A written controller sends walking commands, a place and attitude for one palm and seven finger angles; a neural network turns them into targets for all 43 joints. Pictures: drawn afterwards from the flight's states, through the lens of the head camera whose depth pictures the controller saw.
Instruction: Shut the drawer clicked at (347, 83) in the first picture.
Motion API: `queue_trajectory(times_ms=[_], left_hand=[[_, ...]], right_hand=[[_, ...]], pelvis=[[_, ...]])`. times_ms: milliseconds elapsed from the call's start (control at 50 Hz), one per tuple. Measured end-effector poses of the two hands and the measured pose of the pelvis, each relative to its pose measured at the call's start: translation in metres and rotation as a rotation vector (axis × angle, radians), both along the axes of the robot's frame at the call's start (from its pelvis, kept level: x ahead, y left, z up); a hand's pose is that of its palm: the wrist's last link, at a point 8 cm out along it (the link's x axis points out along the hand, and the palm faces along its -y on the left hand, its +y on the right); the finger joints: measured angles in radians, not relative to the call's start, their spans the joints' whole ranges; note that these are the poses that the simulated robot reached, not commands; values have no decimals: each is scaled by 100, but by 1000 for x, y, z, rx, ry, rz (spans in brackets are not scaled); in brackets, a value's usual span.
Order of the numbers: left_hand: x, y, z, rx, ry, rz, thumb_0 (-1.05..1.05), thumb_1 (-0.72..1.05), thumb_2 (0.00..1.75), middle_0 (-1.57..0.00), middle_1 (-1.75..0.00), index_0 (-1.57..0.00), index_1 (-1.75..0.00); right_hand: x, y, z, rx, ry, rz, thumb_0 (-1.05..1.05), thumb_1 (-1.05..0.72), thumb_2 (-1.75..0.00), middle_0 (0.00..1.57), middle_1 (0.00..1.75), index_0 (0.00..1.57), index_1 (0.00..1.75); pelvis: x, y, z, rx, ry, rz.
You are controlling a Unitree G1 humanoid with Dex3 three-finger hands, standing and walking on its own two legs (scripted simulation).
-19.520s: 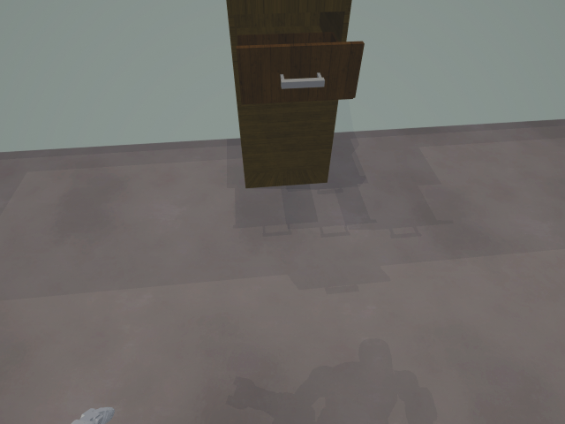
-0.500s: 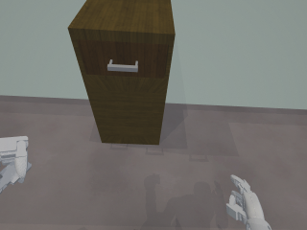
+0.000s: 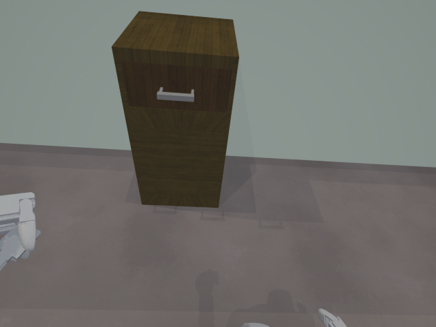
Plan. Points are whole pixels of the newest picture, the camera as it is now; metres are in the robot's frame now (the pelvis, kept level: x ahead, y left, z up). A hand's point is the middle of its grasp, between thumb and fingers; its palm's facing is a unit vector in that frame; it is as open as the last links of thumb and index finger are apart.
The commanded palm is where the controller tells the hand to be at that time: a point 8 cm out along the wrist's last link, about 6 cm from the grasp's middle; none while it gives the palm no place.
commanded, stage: stop stepping back and stand still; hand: left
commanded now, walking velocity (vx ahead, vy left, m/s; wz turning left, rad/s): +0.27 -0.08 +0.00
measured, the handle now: (176, 93) +0.92 +0.14 -0.03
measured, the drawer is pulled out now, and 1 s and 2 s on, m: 0.00 0.00 0.00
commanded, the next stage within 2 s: let the arm hang, fingers relaxed in 0.30 s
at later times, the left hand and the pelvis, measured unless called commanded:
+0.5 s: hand (74, 256) +0.23 +0.24 +0.06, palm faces +0.25 -0.88 -0.41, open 3.2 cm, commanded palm none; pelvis +0.00 +0.00 -0.01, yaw +4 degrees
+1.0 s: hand out of the picture -0.02 +0.20 -0.17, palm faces +0.08 -0.96 -0.27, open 5.5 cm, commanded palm none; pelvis +0.01 -0.01 +0.00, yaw +4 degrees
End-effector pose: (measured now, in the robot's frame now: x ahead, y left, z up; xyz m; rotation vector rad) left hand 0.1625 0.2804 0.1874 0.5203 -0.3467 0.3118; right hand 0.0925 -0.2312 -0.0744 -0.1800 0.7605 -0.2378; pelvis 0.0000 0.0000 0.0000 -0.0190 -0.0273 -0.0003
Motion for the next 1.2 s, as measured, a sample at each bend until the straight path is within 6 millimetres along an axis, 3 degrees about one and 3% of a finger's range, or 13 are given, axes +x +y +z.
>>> queue_trajectory(times_ms=[120, 220, 320, 420, 440, 480, 540, 620, 680, 800, 920, 1040, 1200], left_hand=[[-23, -14, 17, 80, 15, 2, 1, 89, 90, -141, -160, -141, -160], [-20, -14, 1, 70, 36, 71, 1, 89, 90, -141, -160, -141, -160], [-14, -14, -12, -32, 51, 75, 1, 89, 90, -141, -160, -141, -160], [-2, -18, -15, -18, 9, -9, 1, 89, 90, -141, -160, -141, -160], [8, -14, -30, -34, 77, -7, 1, 89, 90, -141, -160, -141, -160], [28, -6, -79, -123, 304, 43, 0, 89, 90, -140, -159, -140, -159], [29, -10, -168, -262, 678, 117, 0, 90, 90, -134, -154, -135, -155], [-21, -43, -273, -399, 1082, 134, 1, 91, 90, -123, -144, -124, -144], [-73, -63, -316, -495, 1319, 179, 1, 91, 90, -114, -135, -113, -133], [-142, -39, -328, -545, 1530, 340, 1, 91, 90, -92, -116, -91, -110], [-186, -33, -320, -554, 1660, 422, 1, 91, 90, -68, -87, -68, -84], [-191, -42, -319, -564, 1693, 421, 1, 91, 90, -45, -59, -45, -59], [-165, -62, -324, -587, 1641, 355, 0, 91, 90, -26, -37, -26, -37]], right_hand=[[-11, 0, -12, 25, 68, 29, 1, -90, -90, 21, 30, 20, 30], [8, -18, -36, 20, 93, 57, 1, -90, -90, 21, 30, 20, 30], [31, -32, -18, -25, 46, 44, 1, -91, -90, 21, 30, 20, 30], [61, -34, -1, -86, -60, 64, 1, -91, -90, 21, 30, 20, 30], [65, -33, -4, -76, -48, 93, 1, -91, -90, 20, 30, 20, 30], [71, -31, -14, -51, -2, 132, 1, -91, -90, 20, 30, 20, 30], [69, -25, -30, -13, 64, 166, 1, -91, -90, 20, 30, 20, 30], [50, -19, -49, 40, 171, 154, 1, -91, -90, 20, 30, 20, 30], [23, -14, -58, 56, 295, 124, 1, -91, -90, 21, 30, 20, 30], [-34, -10, -64, 55, 534, 86, 1, -92, -90, 21, 30, 20, 30], [-63, -9, -67, 68, 636, 53, 1, -92, -90, 21, 30, 20, 30], [-66, -3, -71, 95, 636, 38, 1, -92, -90, 20, 30, 20, 30], [-61, 5, -73, 122, 608, 32, 1, -92, -90, 20, 30, 20, 30]], pelvis=[[-1, -9, 3, -14, 19, -18], [-7, -17, -12, -4, 15, -6], [-1, -14, -8, 17, -6, -5], [8, -7, -15, 12, -10, 5], [8, -5, -15, 10, 5, 18], [6, -3, -14, 4, 30, 52], [3, -6, -14, 13, 38, 70], [4, -16, -21, 40, 17, 71], [10, -15, -17, 19, 11, 79], [12, -13, -7, 3, 16, 77], [14, -7, 0, 6, 17, 70], [15, -5, 2, 13, 8, 62], [18, -8, 3, 19, -3, 57]])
